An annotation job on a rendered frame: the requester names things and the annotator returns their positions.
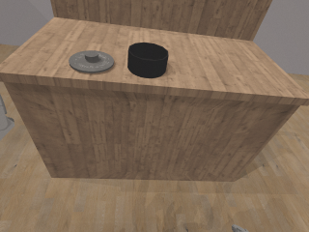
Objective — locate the knob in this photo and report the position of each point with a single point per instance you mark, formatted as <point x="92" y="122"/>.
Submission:
<point x="91" y="56"/>

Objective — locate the pot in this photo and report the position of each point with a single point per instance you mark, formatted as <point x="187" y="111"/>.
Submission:
<point x="147" y="60"/>

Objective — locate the left robot hand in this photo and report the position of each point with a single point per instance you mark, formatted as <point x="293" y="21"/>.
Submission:
<point x="5" y="123"/>

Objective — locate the lid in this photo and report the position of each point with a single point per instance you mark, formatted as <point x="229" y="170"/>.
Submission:
<point x="104" y="62"/>

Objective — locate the table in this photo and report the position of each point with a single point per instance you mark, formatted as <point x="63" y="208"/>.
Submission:
<point x="218" y="104"/>

